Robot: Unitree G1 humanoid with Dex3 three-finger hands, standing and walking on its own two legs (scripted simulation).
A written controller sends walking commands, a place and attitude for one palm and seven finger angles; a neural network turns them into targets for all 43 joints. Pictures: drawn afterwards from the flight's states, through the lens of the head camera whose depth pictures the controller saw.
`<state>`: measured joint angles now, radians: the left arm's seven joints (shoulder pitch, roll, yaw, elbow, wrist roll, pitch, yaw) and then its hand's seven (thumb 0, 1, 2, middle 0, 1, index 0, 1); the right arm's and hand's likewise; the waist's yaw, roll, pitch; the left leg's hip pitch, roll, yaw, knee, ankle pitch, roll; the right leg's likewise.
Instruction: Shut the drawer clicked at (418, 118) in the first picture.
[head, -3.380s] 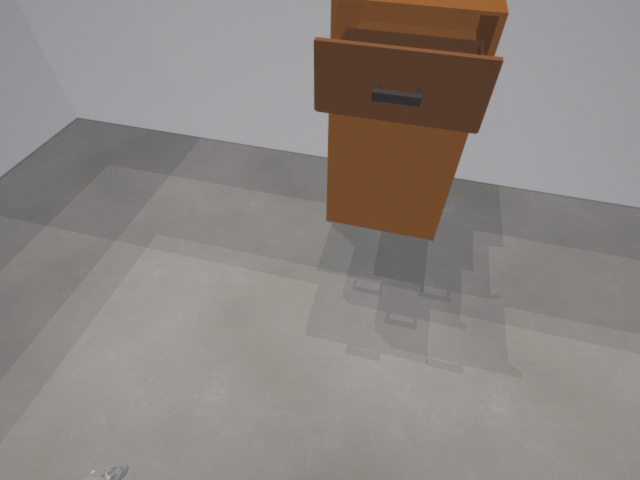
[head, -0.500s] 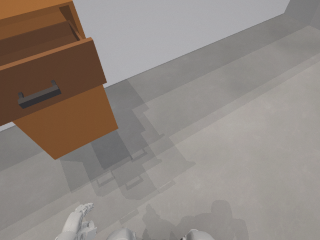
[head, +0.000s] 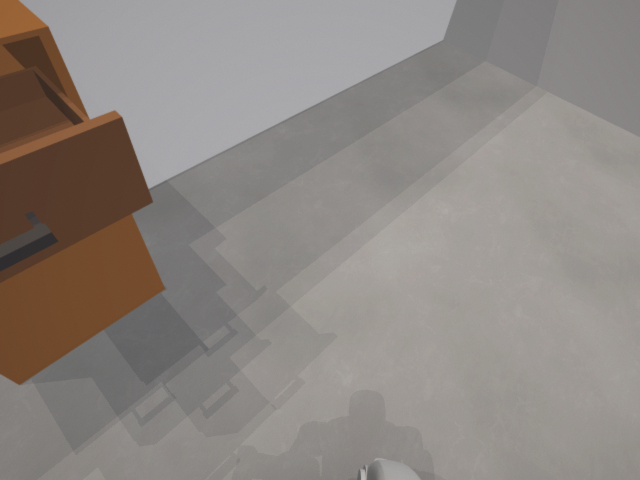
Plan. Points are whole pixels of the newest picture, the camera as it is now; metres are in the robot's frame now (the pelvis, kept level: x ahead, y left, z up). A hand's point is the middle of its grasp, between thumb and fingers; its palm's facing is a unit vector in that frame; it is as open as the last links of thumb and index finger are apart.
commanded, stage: walk to a spot facing it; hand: left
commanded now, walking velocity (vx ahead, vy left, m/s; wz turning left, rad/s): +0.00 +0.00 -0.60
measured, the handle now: out of the picture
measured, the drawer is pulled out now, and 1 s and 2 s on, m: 0.28 0.28 0.28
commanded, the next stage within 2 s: turn to face it in 1.08 s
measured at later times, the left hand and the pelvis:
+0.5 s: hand (217, 472) +0.15 +0.14 -0.17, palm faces -0.27 -0.93 -0.24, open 7.4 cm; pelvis +0.00 -0.03 -0.01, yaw -18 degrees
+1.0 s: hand (272, 402) +0.25 +0.08 -0.18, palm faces -0.60 -0.78 -0.18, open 7.4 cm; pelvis +0.06 -0.02 -0.01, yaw -37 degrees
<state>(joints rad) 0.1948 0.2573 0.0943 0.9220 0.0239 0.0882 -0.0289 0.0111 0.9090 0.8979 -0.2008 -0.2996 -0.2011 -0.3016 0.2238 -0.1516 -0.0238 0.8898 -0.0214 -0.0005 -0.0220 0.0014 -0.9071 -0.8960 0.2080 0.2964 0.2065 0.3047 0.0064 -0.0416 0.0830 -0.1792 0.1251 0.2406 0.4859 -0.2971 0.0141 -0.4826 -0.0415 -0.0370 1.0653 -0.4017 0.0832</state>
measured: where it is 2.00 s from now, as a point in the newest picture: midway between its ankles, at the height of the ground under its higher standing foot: outside the picture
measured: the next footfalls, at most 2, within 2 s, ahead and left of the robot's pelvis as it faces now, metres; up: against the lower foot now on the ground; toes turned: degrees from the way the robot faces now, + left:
right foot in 0.18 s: +0.04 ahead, -0.15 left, +0.00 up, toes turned -14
left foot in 0.60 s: +0.10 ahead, +0.08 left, +0.00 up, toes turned -17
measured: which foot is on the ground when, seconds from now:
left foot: down 0.00-0.18, up 0.20-0.58, down 0.60-1.00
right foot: up 0.00-0.16, down 0.18-0.60, up 0.62-1.00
